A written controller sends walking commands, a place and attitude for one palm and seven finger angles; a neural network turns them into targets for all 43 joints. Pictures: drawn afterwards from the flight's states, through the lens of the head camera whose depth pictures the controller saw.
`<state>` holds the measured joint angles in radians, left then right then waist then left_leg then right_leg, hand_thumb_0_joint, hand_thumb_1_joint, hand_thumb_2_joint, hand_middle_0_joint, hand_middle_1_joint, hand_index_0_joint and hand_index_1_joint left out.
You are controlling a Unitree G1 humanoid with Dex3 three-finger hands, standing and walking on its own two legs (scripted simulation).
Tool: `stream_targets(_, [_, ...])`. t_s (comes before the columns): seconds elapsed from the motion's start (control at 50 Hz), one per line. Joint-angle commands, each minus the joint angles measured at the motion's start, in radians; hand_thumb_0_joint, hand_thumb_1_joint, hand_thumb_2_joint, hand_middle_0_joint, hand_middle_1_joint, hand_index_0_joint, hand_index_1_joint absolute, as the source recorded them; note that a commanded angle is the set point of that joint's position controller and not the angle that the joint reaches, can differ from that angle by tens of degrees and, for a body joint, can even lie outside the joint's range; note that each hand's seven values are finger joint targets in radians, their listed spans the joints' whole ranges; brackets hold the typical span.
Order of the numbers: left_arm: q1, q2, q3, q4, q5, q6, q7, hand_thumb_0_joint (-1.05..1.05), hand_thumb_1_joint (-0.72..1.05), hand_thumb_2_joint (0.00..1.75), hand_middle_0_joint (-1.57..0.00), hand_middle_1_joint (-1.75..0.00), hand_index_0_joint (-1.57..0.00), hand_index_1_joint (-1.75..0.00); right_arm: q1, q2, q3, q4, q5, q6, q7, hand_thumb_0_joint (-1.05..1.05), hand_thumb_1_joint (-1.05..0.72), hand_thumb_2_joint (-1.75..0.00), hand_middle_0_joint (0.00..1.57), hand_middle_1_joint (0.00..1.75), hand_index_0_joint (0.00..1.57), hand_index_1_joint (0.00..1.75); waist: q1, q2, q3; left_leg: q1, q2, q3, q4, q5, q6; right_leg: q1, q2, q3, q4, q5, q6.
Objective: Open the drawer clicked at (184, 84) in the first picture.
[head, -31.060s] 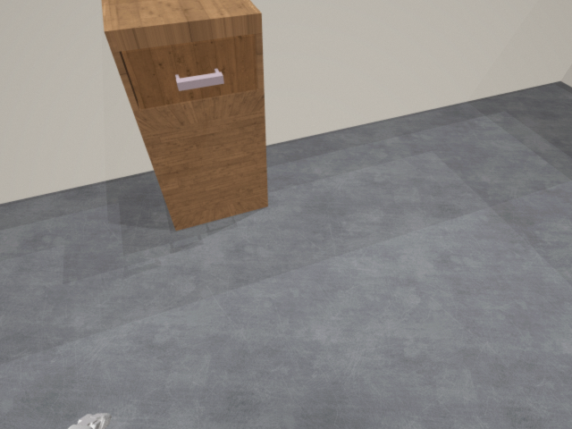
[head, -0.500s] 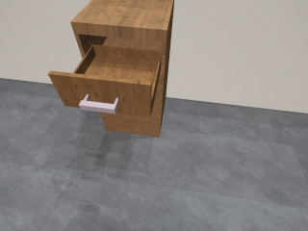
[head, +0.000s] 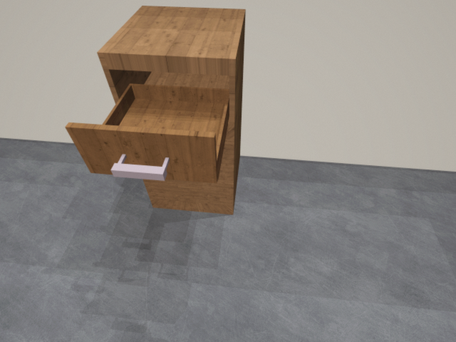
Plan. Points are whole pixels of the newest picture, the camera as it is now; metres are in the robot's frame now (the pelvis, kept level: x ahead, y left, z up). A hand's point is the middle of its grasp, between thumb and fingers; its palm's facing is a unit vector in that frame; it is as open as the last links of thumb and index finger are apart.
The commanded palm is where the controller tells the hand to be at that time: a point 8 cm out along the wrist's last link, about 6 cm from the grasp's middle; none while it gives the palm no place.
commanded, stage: let the arm hang, fingers relaxed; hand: left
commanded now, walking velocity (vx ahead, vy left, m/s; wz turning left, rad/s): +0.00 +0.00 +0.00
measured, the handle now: (142, 165) +0.55 +0.27 -0.07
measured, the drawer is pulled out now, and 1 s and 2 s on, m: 0.30 0.30 0.30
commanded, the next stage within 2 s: look to check the result in 0.10 s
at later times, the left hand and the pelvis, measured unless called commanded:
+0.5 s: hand out of the picture +0.00 +0.16 -0.17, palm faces +0.04 -0.98 -0.19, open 7.4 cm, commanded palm none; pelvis +0.01 +0.00 +0.00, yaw +0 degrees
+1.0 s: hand out of the picture +0.02 +0.16 -0.17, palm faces +0.04 -0.98 -0.21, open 7.4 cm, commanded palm none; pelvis +0.02 -0.01 +0.00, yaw +0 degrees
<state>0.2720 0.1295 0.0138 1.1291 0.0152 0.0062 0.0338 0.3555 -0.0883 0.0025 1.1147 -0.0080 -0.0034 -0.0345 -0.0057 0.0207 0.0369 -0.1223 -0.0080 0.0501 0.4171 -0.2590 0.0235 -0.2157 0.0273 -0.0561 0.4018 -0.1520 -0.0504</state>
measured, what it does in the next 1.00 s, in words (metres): stands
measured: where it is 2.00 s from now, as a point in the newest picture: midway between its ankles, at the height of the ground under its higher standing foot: outside the picture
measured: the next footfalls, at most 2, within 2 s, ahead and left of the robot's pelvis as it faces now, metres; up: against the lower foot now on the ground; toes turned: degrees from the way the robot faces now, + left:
none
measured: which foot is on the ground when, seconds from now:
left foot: down 0.00-1.00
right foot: down 0.00-1.00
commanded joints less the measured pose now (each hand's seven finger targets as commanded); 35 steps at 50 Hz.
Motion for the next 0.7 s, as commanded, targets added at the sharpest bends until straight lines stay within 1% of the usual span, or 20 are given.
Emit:
stream_targets(0.0, [0.069, 0.105, 0.021, -0.027, -0.003, -0.015, 0.008, 0.0, 0.9, 0.9, -0.2, -0.3, -0.2, -0.3, 0.106, -0.086, -0.016, -0.009, -0.003, -0.001, -0.008, 0.0, -0.9, -0.9, 0.2, 0.3, 0.2, 0.3, -0.001, -0.021, 0.081, -0.11, 0.097, -0.1, -0.109, 0.019, 0.023, 0.019, -0.112, 0.132, -0.098, -0.058, -0.012])
stream_targets(0.02, [0.077, 0.098, 0.02, -0.026, -0.002, -0.016, 0.01, 0.0, 0.9, 0.9, -0.2, -0.3, -0.2, -0.3, 0.099, -0.086, -0.019, -0.012, -0.002, 0.0, -0.009, 0.0, -0.9, -0.9, 0.2, 0.3, 0.2, 0.3, 0.0, -0.011, 0.081, -0.093, 0.099, -0.097, -0.104, 0.034, 0.023, 0.004, -0.11, 0.133, -0.096, -0.043, -0.013])
stream_targets(0.04, [0.068, 0.101, 0.02, -0.026, -0.002, -0.015, 0.009, 0.0, 0.9, 0.9, -0.2, -0.3, -0.2, -0.3, 0.102, -0.084, -0.017, -0.01, -0.003, 0.0, -0.009, 0.0, -0.9, -0.9, 0.2, 0.3, 0.2, 0.3, -0.002, -0.002, 0.083, -0.098, 0.1, -0.1, -0.106, 0.035, 0.023, 0.013, -0.113, 0.13, -0.096, -0.04, -0.013])
stream_targets(0.12, [0.071, 0.1, 0.02, -0.024, -0.002, -0.018, 0.01, 0.0, 0.9, 0.9, -0.2, -0.3, -0.2, -0.3, 0.092, -0.091, -0.019, -0.011, -0.001, -0.001, -0.01, 0.0, -0.9, -0.9, 0.2, 0.3, 0.2, 0.3, -0.003, -0.013, 0.068, -0.074, 0.102, -0.097, -0.103, 0.063, 0.02, 0.015, -0.112, 0.13, -0.093, -0.009, -0.014])
stream_targets(0.16, [0.067, 0.101, 0.019, -0.022, -0.003, -0.018, 0.009, 0.0, 0.9, 0.9, -0.2, -0.3, -0.2, -0.3, 0.093, -0.092, -0.017, -0.007, -0.002, -0.002, -0.011, 0.0, -0.9, -0.9, 0.2, 0.3, 0.2, 0.3, -0.003, 0.009, 0.065, -0.074, 0.104, -0.096, -0.108, 0.067, 0.02, 0.027, -0.114, 0.131, -0.093, 0.003, -0.014])
stream_targets(0.2, [0.063, 0.104, 0.021, -0.019, -0.003, -0.018, 0.008, 0.0, 0.9, 0.9, -0.2, -0.3, -0.2, -0.3, 0.091, -0.095, -0.017, -0.007, -0.001, -0.003, -0.011, 0.0, -0.9, -0.9, 0.2, 0.3, 0.2, 0.3, -0.002, -0.012, 0.069, -0.08, 0.103, -0.096, -0.112, 0.063, 0.018, 0.035, -0.116, 0.131, -0.094, 0.001, -0.014])
stream_targets(0.22, [0.072, 0.1, 0.019, -0.018, -0.003, -0.019, 0.009, 0.0, 0.9, 0.9, -0.2, -0.3, -0.2, -0.3, 0.085, -0.098, -0.019, -0.01, 0.0, -0.002, -0.011, 0.0, -0.9, -0.9, 0.2, 0.3, 0.2, 0.3, -0.002, -0.007, 0.065, -0.064, 0.106, -0.094, -0.109, 0.068, 0.017, 0.022, -0.113, 0.129, -0.094, 0.004, -0.014])
stream_targets(0.26, [0.063, 0.105, 0.02, -0.017, -0.003, -0.017, 0.009, 0.0, 0.9, 0.9, -0.2, -0.3, -0.2, -0.3, 0.088, -0.097, -0.017, -0.006, -0.001, -0.002, -0.012, 0.0, -0.9, -0.9, 0.2, 0.3, 0.2, 0.3, -0.003, 0.013, 0.068, -0.071, 0.106, -0.096, -0.115, 0.061, 0.017, 0.031, -0.114, 0.132, -0.097, -0.005, -0.013])
stream_targets(0.28, [0.065, 0.105, 0.019, -0.015, -0.003, -0.017, 0.008, 0.0, 0.9, 0.9, -0.2, -0.3, -0.2, -0.3, 0.083, -0.1, -0.017, -0.005, -0.002, -0.001, -0.011, 0.0, -0.9, -0.9, 0.2, 0.3, 0.2, 0.3, -0.002, -0.002, 0.074, -0.073, 0.104, -0.096, -0.115, 0.056, 0.016, 0.027, -0.113, 0.133, -0.098, -0.008, -0.013])
stream_targets(0.3, [0.064, 0.103, 0.019, -0.015, -0.004, -0.017, 0.008, 0.0, 0.9, 0.9, -0.2, -0.3, -0.2, -0.3, 0.085, -0.102, -0.017, -0.006, -0.002, -0.001, -0.012, 0.0, -0.9, -0.9, 0.2, 0.3, 0.2, 0.3, -0.003, 0.003, 0.07, -0.07, 0.104, -0.094, -0.115, 0.051, 0.016, 0.028, -0.114, 0.135, -0.101, -0.016, -0.014])
stream_targets(0.32, [0.068, 0.1, 0.018, -0.012, -0.003, -0.017, 0.009, 0.0, 0.9, 0.9, -0.2, -0.3, -0.2, -0.3, 0.081, -0.101, -0.018, -0.008, -0.001, 0.0, -0.012, 0.0, -0.9, -0.9, 0.2, 0.3, 0.2, 0.3, -0.003, 0.01, 0.081, -0.062, 0.107, -0.094, -0.115, 0.051, 0.016, 0.008, -0.111, 0.131, -0.101, -0.02, -0.013])
stream_targets(0.36, [0.06, 0.104, 0.019, -0.013, -0.003, -0.016, 0.009, 0.0, 0.9, 0.9, -0.2, -0.3, -0.2, -0.3, 0.085, -0.099, -0.017, -0.004, -0.002, -0.001, -0.011, 0.0, -0.9, -0.9, 0.2, 0.3, 0.2, 0.3, -0.003, -0.007, 0.083, -0.076, 0.108, -0.097, -0.119, 0.054, 0.018, 0.024, -0.113, 0.131, -0.1, -0.015, -0.012])
stream_targets(0.42, [0.067, 0.105, 0.019, -0.012, -0.003, -0.019, 0.01, 0.0, 0.9, 0.9, -0.2, -0.3, -0.2, -0.3, 0.078, -0.105, -0.019, -0.007, 0.001, -0.003, -0.012, 0.0, -0.9, -0.9, 0.2, 0.3, 0.2, 0.3, -0.002, -0.009, 0.052, -0.048, 0.108, -0.094, -0.111, 0.08, 0.017, 0.034, -0.115, 0.13, -0.096, 0.014, -0.013])
stream_targets(0.46, [0.06, 0.106, 0.019, -0.013, -0.004, -0.02, 0.01, 0.0, 0.9, 0.9, -0.2, -0.3, -0.2, -0.3, 0.08, -0.106, -0.018, -0.005, 0.0, -0.003, -0.012, 0.0, -0.9, -0.9, 0.2, 0.3, 0.2, 0.3, -0.004, -0.007, 0.054, -0.054, 0.108, -0.091, -0.112, 0.087, 0.015, 0.044, -0.117, 0.129, -0.094, 0.033, -0.012])
stream_targets(0.48, [0.057, 0.11, 0.021, -0.014, -0.004, -0.02, 0.01, 0.0, 0.9, 0.9, -0.2, -0.3, -0.2, -0.3, 0.078, -0.106, -0.019, -0.004, 0.0, -0.003, -0.012, 0.0, -0.9, -0.9, 0.2, 0.3, 0.2, 0.3, -0.003, -0.017, 0.052, -0.057, 0.105, -0.092, -0.112, 0.078, 0.014, 0.051, -0.118, 0.131, -0.099, 0.025, -0.012])
stream_targets(0.54, [0.057, 0.11, 0.019, -0.011, -0.003, -0.019, 0.01, 0.0, 0.9, 0.9, -0.2, -0.3, -0.2, -0.3, 0.075, -0.102, -0.02, -0.001, -0.001, 0.002, -0.011, 0.0, -0.9, -0.9, 0.2, 0.3, 0.2, 0.3, -0.004, -0.004, 0.082, -0.057, 0.103, -0.087, -0.111, 0.059, 0.013, 0.024, -0.118, 0.133, -0.112, -0.006, -0.011])
stream_targets(0.56, [0.054, 0.11, 0.021, -0.014, -0.003, -0.02, 0.01, 0.0, 0.9, 0.9, -0.2, -0.3, -0.2, -0.3, 0.079, -0.103, -0.02, -0.001, -0.002, 0.002, -0.011, 0.0, -0.9, -0.9, 0.2, 0.3, 0.2, 0.3, -0.005, -0.016, 0.078, -0.059, 0.103, -0.088, -0.114, 0.06, 0.013, 0.029, -0.115, 0.137, -0.112, -0.007, -0.012])
stream_targets(0.6, [0.054, 0.112, 0.022, -0.016, -0.004, -0.02, 0.009, 0.0, 0.9, 0.9, -0.2, -0.3, -0.2, -0.3, 0.073, -0.105, -0.021, 0.001, -0.002, 0.0, -0.01, 0.0, -0.9, -0.9, 0.2, 0.3, 0.2, 0.3, -0.002, -0.005, 0.076, -0.059, 0.101, -0.087, -0.115, 0.061, 0.013, 0.033, -0.117, 0.137, -0.112, -0.009, -0.012])
stream_targets(0.64, [0.05, 0.115, 0.022, -0.015, -0.004, -0.02, 0.01, 0.0, 0.9, 0.9, -0.2, -0.3, -0.2, -0.3, 0.076, -0.106, -0.021, 0.0, -0.002, 0.002, -0.01, 0.0, -0.9, -0.9, 0.2, 0.3, 0.2, 0.3, -0.004, -0.023, 0.079, -0.06, 0.104, -0.087, -0.113, 0.053, 0.013, 0.029, -0.116, 0.135, -0.118, -0.023, -0.01])
stream_targets(0.68, [0.05, 0.116, 0.022, -0.018, -0.004, -0.021, 0.01, 0.0, 0.9, 0.9, -0.2, -0.3, -0.2, -0.3, 0.072, -0.112, -0.021, 0.001, -0.002, 0.0, -0.01, 0.0, -0.9, -0.9, 0.2, 0.3, 0.2, 0.3, -0.004, -0.016, 0.065, -0.051, 0.103, -0.086, -0.112, 0.074, 0.013, 0.041, -0.116, 0.14, -0.112, 0.006, -0.012])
